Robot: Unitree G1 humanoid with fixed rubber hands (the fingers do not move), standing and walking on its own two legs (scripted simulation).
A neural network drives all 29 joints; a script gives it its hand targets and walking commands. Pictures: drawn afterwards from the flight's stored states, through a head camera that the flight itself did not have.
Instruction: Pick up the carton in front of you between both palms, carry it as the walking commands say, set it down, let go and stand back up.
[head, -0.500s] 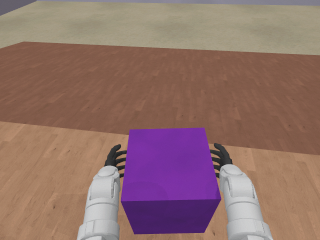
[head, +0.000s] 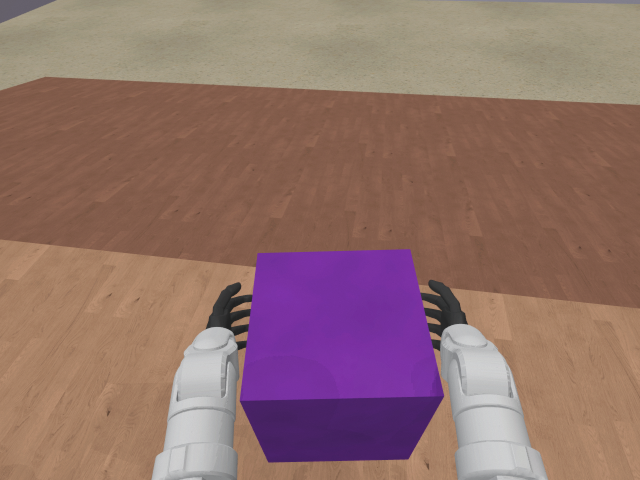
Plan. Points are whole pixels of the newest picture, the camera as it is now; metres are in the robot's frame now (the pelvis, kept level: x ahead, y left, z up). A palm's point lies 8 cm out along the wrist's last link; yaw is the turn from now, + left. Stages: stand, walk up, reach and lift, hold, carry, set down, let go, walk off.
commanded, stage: reach and lift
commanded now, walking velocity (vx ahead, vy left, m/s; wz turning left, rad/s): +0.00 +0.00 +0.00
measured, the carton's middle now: (336, 360) +0.30 +0.00 -0.04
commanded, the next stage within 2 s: hold in 0.32 s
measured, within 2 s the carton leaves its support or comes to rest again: neither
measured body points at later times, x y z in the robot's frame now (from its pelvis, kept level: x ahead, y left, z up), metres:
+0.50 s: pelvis +0.00 +0.00 +0.00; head -0.04 +0.00 +0.45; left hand +0.30 +0.15 +0.05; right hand +0.30 -0.15 +0.05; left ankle +0.01 +0.13 -0.74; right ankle +0.01 -0.13 -0.74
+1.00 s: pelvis -0.01 +0.00 +0.00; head -0.05 +0.00 +0.45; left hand +0.30 +0.15 +0.04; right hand +0.30 -0.15 +0.04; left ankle +0.01 +0.13 -0.74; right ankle +0.01 -0.13 -0.74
